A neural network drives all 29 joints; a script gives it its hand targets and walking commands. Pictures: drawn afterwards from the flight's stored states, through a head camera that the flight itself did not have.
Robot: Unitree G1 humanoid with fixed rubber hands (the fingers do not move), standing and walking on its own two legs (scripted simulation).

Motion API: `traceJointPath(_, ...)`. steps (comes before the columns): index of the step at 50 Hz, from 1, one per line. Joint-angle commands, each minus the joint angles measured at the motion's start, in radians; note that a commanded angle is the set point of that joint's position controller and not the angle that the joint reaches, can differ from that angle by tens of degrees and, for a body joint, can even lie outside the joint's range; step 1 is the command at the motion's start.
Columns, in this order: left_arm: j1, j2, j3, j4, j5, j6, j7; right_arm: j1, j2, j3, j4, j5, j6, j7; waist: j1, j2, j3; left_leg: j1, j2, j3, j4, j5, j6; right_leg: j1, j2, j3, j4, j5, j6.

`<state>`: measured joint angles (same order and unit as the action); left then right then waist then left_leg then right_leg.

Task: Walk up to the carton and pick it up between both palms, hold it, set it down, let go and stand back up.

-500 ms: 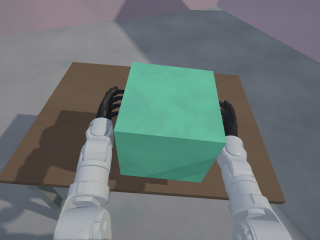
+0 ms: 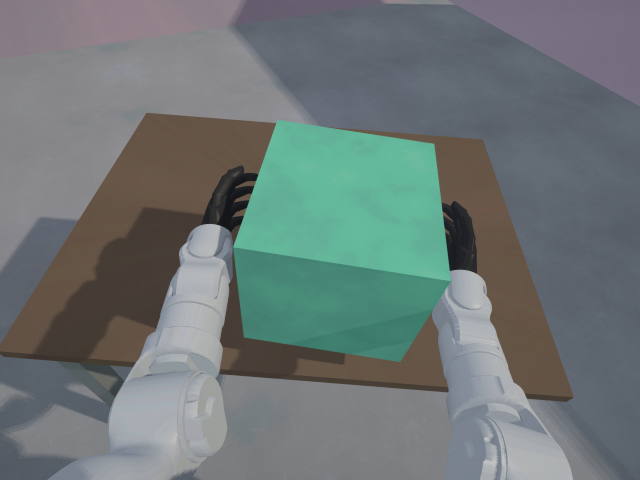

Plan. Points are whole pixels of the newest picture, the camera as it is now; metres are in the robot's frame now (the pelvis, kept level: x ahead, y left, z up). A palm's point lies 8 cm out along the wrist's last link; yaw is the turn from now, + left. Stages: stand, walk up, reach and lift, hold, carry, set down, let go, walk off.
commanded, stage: set down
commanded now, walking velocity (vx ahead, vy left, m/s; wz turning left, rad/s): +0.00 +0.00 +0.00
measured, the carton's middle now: (338, 240) +0.42 +0.00 +0.05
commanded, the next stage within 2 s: none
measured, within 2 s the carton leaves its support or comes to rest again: rests again in 0.80 s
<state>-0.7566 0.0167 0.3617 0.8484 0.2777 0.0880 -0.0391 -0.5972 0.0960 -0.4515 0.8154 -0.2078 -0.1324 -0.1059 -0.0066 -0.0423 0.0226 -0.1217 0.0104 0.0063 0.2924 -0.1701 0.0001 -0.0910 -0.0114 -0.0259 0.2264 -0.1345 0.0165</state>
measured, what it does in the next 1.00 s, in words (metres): stands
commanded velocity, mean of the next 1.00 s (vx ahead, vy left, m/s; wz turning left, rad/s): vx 0.00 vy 0.00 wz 0.00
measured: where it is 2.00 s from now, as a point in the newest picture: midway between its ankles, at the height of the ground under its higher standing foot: outside the picture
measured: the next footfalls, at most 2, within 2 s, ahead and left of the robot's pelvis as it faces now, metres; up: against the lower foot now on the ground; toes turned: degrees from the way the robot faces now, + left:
none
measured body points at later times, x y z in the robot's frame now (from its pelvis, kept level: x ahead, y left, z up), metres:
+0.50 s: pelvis +0.02 +0.00 +0.00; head +0.07 +0.02 +0.45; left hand +0.44 +0.16 +0.05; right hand +0.41 -0.16 +0.04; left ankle -0.01 +0.11 -0.75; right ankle -0.01 -0.13 -0.75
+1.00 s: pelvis +0.01 +0.00 +0.00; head +0.09 +0.02 +0.44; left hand +0.44 +0.16 +0.02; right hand +0.41 -0.16 +0.02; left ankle -0.01 +0.11 -0.75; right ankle -0.01 -0.13 -0.75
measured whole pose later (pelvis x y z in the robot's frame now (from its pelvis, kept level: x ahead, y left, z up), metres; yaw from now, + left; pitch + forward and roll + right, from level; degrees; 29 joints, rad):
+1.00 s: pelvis +0.01 +0.00 +0.00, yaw +2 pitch +13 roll -1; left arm -0.86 0.11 0.34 1.24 0.23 -0.25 -0.01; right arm -0.65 0.13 -0.60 0.96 -0.35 -0.32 -0.12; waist -0.03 -0.03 -0.08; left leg -0.40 0.02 0.03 0.34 -0.17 0.00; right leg -0.34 -0.01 -0.08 0.25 -0.13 0.01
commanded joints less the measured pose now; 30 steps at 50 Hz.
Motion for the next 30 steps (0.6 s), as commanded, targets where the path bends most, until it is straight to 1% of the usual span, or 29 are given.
traceJointPath(1, -0.623, -0.528, -0.262, -0.080, -0.020, -0.096, -0.134, -0.762, 0.460, 0.361, -0.174, -0.069, -0.114, 0.141, 0.013, 0.065, -0.561, 0.103, -0.024, 0.115, 0.017, 0.394, -0.063, 0.255, 0.030, -0.088, 0.057, 0.340, 0.020)
traceJointPath(10, -0.661, -0.537, -0.302, -0.037, -0.045, -0.180, -0.114, -0.751, 0.488, 0.348, -0.132, -0.123, -0.166, 0.138, -0.008, 0.067, -0.674, 0.107, -0.013, 0.106, 0.061, 0.509, -0.075, 0.230, 0.034, -0.089, 0.078, 0.435, 0.019)
traceJointPath(17, -0.657, -0.524, -0.293, 0.029, -0.040, -0.224, -0.117, -0.721, 0.503, 0.337, -0.072, -0.140, -0.181, 0.129, -0.020, 0.071, -0.687, 0.064, -0.013, 0.098, 0.075, 0.540, -0.075, 0.239, 0.027, -0.082, 0.094, 0.506, 0.020)
traceJointPath(23, -0.655, -0.513, -0.269, 0.083, -0.026, -0.256, -0.118, -0.710, 0.512, 0.323, -0.038, -0.148, -0.194, 0.127, -0.017, 0.081, -0.698, 0.032, -0.011, 0.094, 0.081, 0.561, -0.076, 0.240, 0.023, -0.078, 0.110, 0.553, 0.018)
traceJointPath(30, -0.672, -0.505, -0.255, 0.133, -0.018, -0.306, -0.109, -0.714, 0.522, 0.307, -0.013, -0.169, -0.221, 0.129, -0.012, 0.089, -0.745, 0.010, -0.004, 0.090, 0.093, 0.585, -0.077, 0.216, 0.022, -0.076, 0.124, 0.584, 0.013)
